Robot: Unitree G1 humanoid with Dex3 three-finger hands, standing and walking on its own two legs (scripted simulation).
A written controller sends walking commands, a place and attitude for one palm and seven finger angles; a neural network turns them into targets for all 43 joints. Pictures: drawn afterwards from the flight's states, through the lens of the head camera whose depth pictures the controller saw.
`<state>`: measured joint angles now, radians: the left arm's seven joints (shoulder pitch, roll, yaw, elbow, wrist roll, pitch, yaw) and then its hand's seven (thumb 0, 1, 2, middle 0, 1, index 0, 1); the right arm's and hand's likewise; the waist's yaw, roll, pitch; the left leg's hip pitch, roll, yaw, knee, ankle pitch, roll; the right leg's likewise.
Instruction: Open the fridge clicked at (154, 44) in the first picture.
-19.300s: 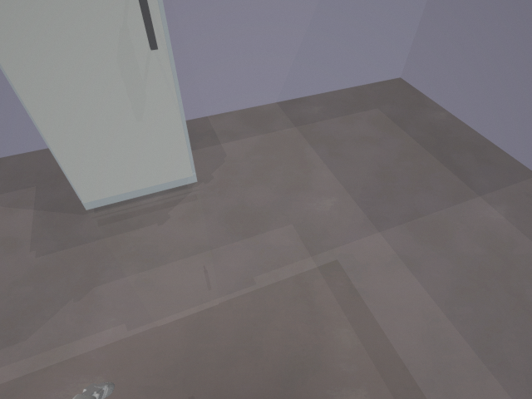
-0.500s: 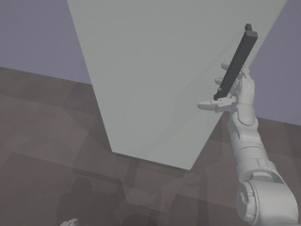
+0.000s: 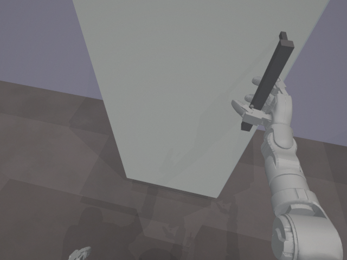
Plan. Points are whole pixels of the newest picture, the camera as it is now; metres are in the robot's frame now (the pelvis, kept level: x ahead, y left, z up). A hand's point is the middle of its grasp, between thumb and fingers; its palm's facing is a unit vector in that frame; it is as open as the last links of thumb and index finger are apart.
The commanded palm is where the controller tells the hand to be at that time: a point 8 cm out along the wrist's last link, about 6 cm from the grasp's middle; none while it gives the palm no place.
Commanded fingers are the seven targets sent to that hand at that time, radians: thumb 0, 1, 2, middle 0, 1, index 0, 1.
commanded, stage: grip the handle and tug to test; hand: right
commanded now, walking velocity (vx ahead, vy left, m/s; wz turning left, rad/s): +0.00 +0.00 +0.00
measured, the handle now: (261, 88) +0.51 -0.16 +0.14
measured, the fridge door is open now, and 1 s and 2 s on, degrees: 0 0 18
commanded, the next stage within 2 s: pull the door a little, standing still in 0.96 s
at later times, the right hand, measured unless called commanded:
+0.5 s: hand (251, 106) +0.45 -0.13 +0.13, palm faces +0.13 +0.99 +0.00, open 6.1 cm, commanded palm +0.41 -0.17 +0.13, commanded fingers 0.00 -0.90 -0.90 0.45 1.40 0.45 1.40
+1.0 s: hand (250, 107) +0.45 -0.13 +0.13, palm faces +0.13 +0.99 +0.00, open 6.2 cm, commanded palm +0.39 -0.16 +0.13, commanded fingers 0.00 -0.90 -0.90 0.45 1.40 0.45 1.40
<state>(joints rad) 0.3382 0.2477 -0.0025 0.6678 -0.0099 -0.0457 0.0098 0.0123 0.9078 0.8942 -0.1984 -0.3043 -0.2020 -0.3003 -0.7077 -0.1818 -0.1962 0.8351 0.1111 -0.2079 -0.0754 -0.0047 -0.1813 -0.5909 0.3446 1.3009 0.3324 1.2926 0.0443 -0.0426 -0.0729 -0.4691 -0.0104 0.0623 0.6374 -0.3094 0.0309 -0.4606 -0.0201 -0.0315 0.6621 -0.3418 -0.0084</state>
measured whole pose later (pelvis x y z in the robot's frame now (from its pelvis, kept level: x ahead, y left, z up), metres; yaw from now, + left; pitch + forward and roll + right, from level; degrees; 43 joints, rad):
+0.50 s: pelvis +0.01 +0.00 +0.00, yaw +0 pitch +8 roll +1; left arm 0.33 0.24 0.00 0.66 -0.01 -0.03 0.01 0.01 0.91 0.89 -0.20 -0.30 -0.20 -0.30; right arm -0.65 -0.16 -0.18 0.73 0.11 -0.16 -0.09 0.01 -0.70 -0.80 0.32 1.33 0.31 1.31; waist 0.04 -0.04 -0.07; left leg -0.44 -0.01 0.06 0.62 -0.31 0.03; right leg -0.43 -0.02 -0.04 0.64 -0.35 -0.01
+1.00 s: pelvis +0.02 +0.00 +0.00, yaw +1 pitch +8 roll +1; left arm 0.34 0.24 0.01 0.64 -0.01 -0.04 0.00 0.01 0.91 0.89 -0.20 -0.30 -0.20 -0.30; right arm -0.52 -0.14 -0.16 0.54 0.12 -0.08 -0.11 0.01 -0.74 -0.78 0.26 1.36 0.26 1.33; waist 0.03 -0.05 -0.09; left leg -0.40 -0.02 0.04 0.59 -0.32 0.02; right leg -0.38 -0.02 -0.05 0.61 -0.36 -0.01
